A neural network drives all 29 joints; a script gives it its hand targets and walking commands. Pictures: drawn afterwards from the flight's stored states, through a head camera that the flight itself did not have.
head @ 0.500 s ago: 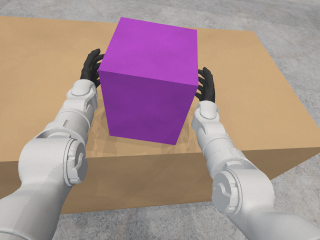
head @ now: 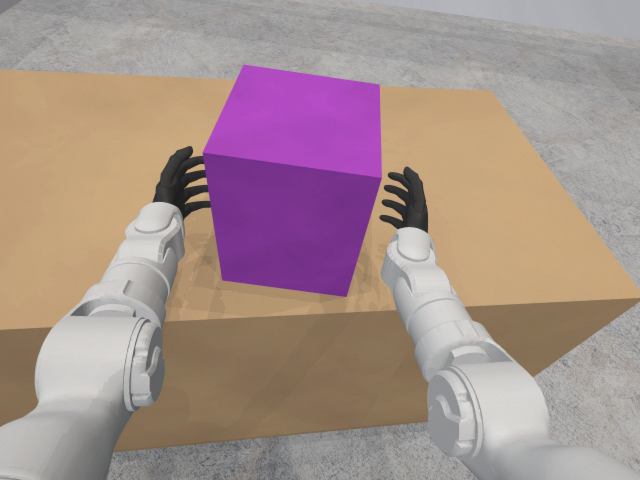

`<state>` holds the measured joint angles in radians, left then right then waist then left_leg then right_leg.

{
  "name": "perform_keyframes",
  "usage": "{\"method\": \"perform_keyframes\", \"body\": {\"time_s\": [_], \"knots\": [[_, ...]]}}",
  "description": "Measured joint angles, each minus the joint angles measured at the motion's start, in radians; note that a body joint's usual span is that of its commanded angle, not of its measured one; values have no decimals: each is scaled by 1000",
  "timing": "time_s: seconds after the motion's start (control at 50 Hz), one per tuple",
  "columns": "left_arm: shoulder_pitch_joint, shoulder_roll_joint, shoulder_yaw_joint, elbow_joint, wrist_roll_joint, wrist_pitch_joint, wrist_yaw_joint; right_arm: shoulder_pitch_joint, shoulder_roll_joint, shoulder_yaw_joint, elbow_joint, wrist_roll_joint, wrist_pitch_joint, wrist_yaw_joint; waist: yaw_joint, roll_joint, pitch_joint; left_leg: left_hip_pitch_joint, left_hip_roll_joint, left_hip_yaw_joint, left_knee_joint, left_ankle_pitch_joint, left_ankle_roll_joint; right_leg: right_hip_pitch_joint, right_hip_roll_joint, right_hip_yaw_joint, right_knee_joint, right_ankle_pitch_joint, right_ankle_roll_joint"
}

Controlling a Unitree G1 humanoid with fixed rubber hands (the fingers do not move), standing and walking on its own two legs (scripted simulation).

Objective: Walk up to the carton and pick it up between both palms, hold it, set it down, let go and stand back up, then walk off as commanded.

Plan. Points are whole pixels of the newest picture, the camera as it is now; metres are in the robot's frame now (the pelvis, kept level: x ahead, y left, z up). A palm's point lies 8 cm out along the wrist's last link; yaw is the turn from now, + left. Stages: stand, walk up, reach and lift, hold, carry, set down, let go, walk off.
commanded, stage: set down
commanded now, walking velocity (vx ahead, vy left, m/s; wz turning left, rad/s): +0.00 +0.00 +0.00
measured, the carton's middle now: (297, 186) +0.52 +0.00 +0.07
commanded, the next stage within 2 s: none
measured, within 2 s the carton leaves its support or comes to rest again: neither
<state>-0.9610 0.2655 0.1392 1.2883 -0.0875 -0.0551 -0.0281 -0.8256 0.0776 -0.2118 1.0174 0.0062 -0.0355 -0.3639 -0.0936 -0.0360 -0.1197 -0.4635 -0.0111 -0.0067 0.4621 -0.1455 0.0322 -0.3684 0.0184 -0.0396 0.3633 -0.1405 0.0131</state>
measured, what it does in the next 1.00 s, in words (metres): stands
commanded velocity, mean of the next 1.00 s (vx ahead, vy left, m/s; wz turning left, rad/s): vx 0.00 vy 0.00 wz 0.00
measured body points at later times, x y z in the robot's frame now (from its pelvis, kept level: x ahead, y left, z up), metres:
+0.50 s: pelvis -0.01 +0.00 +0.00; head -0.02 +0.04 +0.45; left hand +0.39 +0.20 +0.09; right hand +0.33 -0.15 +0.11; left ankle +0.05 +0.08 -0.74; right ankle +0.02 -0.13 -0.74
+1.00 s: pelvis +0.01 +0.00 +0.00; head -0.02 +0.03 +0.45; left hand +0.32 +0.22 +0.06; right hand +0.24 -0.18 +0.08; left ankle +0.05 +0.08 -0.74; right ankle +0.02 -0.13 -0.74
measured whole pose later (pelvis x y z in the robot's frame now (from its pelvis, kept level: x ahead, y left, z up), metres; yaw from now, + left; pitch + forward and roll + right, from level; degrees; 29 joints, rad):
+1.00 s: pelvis +0.01 +0.00 +0.00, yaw +1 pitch -7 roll -2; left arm -0.10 0.29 0.14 0.23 -0.09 0.24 -0.13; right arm 0.16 0.08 0.05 -0.07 0.10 0.17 -0.35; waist -0.08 -0.04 0.05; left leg -0.14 -0.01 -0.01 0.46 -0.20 0.04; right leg -0.03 0.02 -0.04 0.33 -0.18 0.01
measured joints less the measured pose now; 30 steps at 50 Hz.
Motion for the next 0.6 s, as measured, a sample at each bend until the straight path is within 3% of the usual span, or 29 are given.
{"method": "perform_keyframes", "body": {"time_s": [0.26,0.4,0.6], "knots": [[301,0,0,-438,0,129,-58,363,0,168,-371,92,11,-17,0,0,106,159,-1,0,0,-19,3,169,0,0,-20,-9,0],[361,1,0,-498,-3,181,-58,421,0,175,-527,93,110,-17,0,0,123,195,-1,0,0,-18,3,205,0,0,-20,-8,0],[451,21,0,-631,-7,221,-71,493,0,202,-631,93,194,-17,0,0,146,259,-1,0,0,-29,4,270,0,0,-22,-18,0]]}}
